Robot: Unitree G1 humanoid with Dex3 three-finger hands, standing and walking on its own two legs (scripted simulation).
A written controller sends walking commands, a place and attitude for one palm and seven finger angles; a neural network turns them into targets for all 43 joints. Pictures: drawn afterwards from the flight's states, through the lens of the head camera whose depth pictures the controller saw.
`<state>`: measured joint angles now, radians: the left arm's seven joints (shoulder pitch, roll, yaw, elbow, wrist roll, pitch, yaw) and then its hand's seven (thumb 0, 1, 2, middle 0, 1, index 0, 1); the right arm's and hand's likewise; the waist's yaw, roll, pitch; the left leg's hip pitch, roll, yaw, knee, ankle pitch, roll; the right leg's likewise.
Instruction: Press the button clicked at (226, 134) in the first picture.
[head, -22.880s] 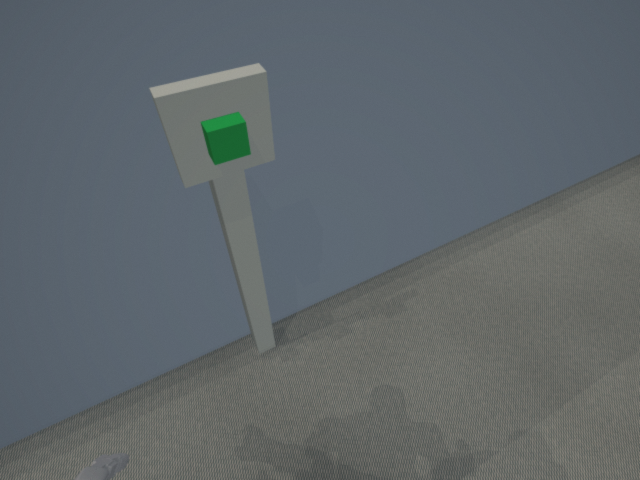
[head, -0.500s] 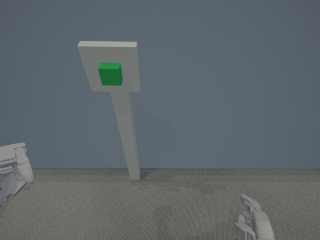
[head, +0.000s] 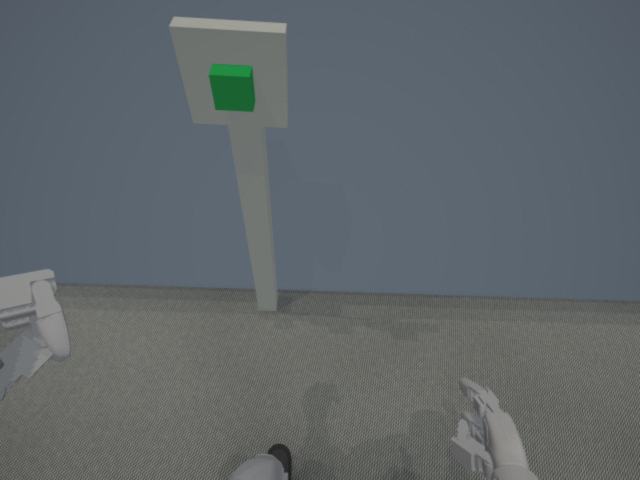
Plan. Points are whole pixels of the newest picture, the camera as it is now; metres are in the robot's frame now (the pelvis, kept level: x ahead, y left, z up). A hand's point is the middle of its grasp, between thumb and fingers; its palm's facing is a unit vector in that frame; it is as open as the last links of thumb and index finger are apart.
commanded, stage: step back with the hand held close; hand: left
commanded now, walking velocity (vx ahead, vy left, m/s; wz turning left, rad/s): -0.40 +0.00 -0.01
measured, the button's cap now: (233, 87) +0.64 +0.20 +0.12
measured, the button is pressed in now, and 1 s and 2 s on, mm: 0 0 0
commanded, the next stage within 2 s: stop stepping back and stand still in 0.14 s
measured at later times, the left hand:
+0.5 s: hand out of the picture +0.04 +0.24 +0.18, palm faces +0.36 -0.80 -0.47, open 3.1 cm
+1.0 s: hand out of the picture -0.03 +0.25 +0.18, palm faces +0.44 -0.77 -0.46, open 3.1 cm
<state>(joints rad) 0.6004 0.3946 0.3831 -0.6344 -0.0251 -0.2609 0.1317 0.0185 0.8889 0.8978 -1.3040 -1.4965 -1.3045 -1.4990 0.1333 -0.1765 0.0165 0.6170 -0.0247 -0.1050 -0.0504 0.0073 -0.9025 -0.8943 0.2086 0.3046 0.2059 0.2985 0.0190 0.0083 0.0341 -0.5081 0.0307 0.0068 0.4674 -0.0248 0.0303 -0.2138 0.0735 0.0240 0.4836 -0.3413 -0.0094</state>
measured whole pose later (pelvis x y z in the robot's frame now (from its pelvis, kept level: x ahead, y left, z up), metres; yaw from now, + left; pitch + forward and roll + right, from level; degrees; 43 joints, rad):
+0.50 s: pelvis -0.14 +0.00 +0.00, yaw +2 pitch +0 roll -2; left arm 0.68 0.42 0.38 -0.64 -0.02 -0.21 0.15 0.02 0.89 0.90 -1.30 -1.50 -1.30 -1.50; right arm 0.23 -0.16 0.02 0.57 -0.01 -0.10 -0.06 0.01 -0.90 -0.89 0.21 0.30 0.20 0.30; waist -0.02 -0.02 -0.03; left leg -0.45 0.01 -0.03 0.51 -0.17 0.00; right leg -0.22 0.05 -0.03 0.51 -0.34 -0.03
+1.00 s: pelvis -0.20 +0.00 +0.00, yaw +2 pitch -2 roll -1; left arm 0.60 0.39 0.37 -0.56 0.00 -0.21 0.16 0.02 0.89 0.90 -1.31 -1.50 -1.31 -1.50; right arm 0.28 -0.18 0.01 0.66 -0.02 -0.09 -0.06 0.01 -0.90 -0.89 0.21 0.30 0.21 0.30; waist 0.00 0.01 -0.03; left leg -0.46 0.03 0.00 0.89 -0.38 0.01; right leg -0.29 0.02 -0.10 0.57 -0.25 -0.07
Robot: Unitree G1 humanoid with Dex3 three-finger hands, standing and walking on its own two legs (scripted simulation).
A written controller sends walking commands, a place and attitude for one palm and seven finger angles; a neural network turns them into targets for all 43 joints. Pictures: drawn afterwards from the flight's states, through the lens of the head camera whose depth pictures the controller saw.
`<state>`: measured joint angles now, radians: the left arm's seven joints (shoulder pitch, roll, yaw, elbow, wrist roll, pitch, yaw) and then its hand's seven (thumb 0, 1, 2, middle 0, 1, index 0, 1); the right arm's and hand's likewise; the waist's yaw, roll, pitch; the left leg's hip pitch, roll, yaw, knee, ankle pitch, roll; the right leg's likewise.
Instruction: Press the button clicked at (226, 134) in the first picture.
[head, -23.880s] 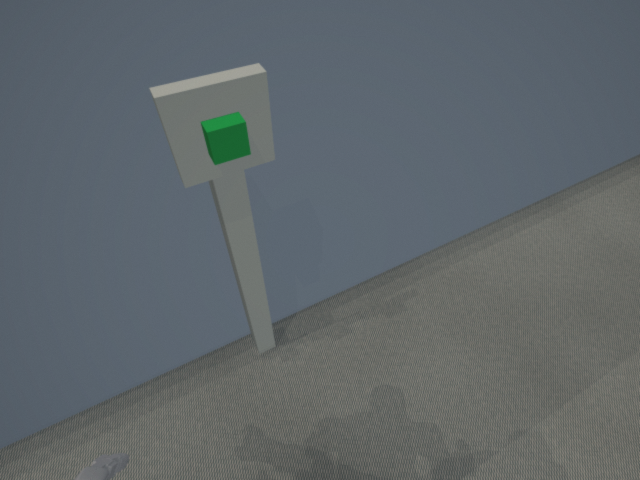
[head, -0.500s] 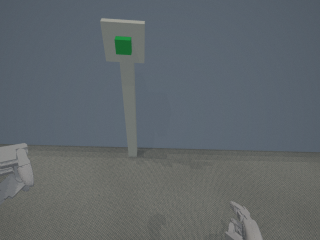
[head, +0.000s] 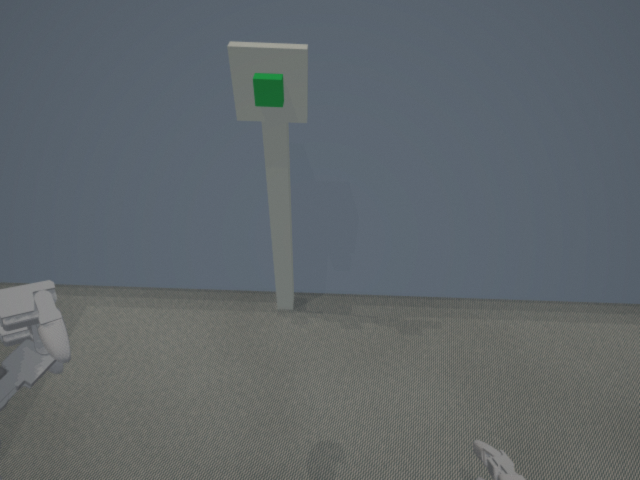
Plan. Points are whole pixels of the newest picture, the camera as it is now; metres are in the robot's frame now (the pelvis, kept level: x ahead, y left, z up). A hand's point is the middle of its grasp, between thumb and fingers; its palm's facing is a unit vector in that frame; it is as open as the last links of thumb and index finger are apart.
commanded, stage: let the arm hang, fingers relaxed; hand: left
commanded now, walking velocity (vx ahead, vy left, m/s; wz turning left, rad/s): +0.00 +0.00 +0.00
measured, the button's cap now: (269, 89) +0.84 +0.17 +0.12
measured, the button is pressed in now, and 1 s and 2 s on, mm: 0 0 0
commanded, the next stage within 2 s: stand and wait in 1.18 s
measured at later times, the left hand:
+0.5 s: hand out of the picture +0.00 +0.20 -0.16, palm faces +0.15 -0.95 -0.29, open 4.0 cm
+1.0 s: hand out of the picture -0.03 +0.17 -0.16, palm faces +0.12 -0.98 -0.18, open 7.3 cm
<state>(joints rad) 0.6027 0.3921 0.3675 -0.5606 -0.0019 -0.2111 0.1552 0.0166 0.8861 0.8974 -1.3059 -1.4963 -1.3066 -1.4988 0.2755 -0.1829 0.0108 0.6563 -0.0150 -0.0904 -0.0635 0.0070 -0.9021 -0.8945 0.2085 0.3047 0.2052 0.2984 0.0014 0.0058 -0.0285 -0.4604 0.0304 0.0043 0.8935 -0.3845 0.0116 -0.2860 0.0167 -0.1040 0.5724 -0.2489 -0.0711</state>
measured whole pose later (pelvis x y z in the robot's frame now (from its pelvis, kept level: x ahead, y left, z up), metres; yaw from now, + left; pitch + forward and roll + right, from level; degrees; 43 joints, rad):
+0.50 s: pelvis +0.00 -0.01 +0.00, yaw +6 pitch +0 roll +0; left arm 0.33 0.22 0.05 0.96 0.02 0.01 0.03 0.02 0.90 0.90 -0.81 -1.05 -0.82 -0.99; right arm 0.30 -0.16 -0.02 0.98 -0.02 0.03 -0.02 0.00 -0.91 -0.89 0.20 0.30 0.20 0.30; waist 0.00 0.02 0.05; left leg -0.25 0.02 0.00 0.55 -0.28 0.01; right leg -0.28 0.05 -0.08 0.54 -0.26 -0.07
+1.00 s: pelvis -0.01 +0.00 +0.02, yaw +4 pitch -2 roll +0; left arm 0.28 0.13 0.02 1.14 0.02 0.00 0.03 0.01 0.92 0.90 -0.21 -0.31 -0.21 -0.32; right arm 0.34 -0.10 0.00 1.13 -0.02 0.01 -0.04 0.00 -0.91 -0.89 0.20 0.30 0.20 0.30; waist 0.00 0.01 0.02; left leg -0.17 0.00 0.04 0.42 -0.21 0.02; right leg -0.21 0.03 -0.03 0.40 -0.16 -0.05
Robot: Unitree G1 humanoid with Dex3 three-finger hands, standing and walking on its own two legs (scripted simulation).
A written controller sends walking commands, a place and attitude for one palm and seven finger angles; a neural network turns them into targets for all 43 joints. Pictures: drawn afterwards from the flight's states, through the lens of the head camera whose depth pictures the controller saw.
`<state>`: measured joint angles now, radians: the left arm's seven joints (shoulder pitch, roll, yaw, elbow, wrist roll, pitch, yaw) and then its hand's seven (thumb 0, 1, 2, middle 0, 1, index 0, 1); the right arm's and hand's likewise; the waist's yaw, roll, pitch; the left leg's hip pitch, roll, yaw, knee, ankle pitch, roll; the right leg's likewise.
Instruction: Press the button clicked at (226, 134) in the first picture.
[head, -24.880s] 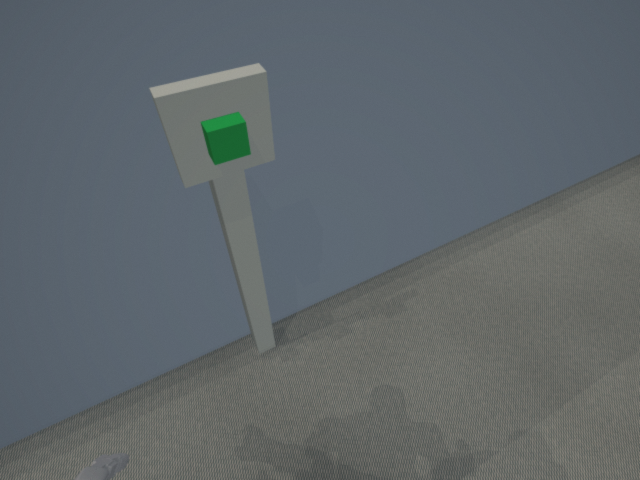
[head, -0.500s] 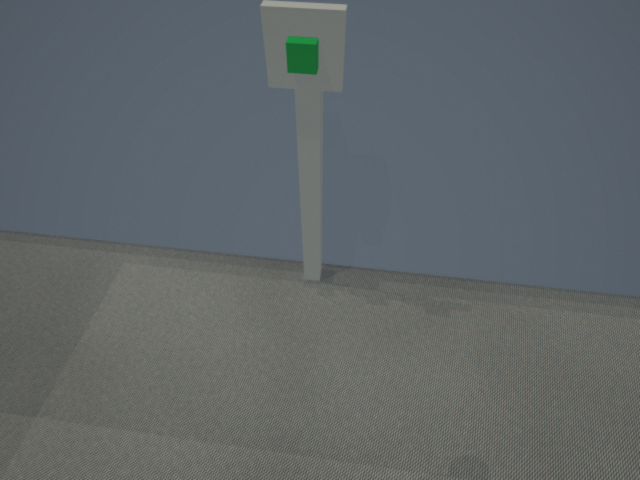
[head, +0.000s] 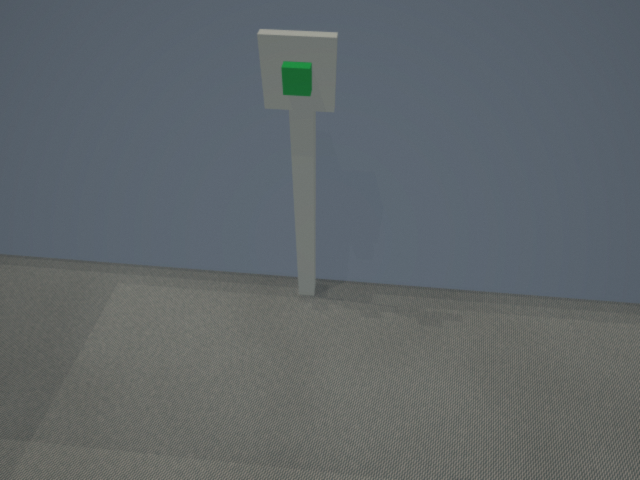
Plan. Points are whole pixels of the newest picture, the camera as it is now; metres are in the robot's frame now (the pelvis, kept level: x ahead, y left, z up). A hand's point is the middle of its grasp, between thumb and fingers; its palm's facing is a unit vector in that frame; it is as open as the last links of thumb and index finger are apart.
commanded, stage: let the arm hang, fingers relaxed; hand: left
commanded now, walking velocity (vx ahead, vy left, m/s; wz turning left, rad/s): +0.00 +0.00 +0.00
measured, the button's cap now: (297, 78) +0.87 +0.10 +0.10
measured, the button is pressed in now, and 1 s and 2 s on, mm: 0 0 0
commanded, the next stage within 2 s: stand and wait in 0.18 s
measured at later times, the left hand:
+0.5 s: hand out of the picture +0.02 +0.20 -0.17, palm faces +0.03 -0.97 -0.24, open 7.4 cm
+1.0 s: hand out of the picture +0.10 +0.23 -0.16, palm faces +0.00 -0.95 -0.32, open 7.4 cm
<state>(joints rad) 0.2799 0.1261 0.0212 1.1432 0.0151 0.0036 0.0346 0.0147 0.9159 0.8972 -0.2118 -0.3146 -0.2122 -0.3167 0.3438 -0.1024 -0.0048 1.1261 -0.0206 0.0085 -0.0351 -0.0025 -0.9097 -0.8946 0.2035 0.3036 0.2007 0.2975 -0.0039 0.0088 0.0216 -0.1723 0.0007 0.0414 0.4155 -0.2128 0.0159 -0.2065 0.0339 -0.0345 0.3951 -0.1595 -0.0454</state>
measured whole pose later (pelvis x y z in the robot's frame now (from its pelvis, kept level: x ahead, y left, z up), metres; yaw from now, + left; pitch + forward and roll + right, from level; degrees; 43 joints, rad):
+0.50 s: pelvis +0.01 +0.01 +0.00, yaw +0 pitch -2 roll +0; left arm 0.22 0.19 0.03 1.14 0.02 0.00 0.03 0.01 0.91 0.90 -0.20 -0.30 -0.20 -0.30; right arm 0.28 -0.18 -0.02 1.12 -0.02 0.00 -0.03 0.00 -0.91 -0.89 0.20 0.30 0.20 0.30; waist -0.01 0.01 0.05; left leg -0.16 -0.02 0.05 0.40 -0.21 0.03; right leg -0.20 0.02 -0.03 0.39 -0.17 -0.03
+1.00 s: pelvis +0.03 +0.00 +0.01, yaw +0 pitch -1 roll +0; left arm 0.10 0.29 0.02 1.13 0.02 -0.02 0.01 0.01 0.90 0.90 -0.20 -0.30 -0.20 -0.30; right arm 0.13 -0.29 -0.01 1.12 -0.02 0.00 -0.01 0.00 -0.91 -0.89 0.21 0.30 0.20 0.30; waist -0.01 0.01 0.06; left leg -0.10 -0.01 0.04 0.32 -0.20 0.01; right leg -0.14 0.03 -0.03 0.33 -0.16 -0.04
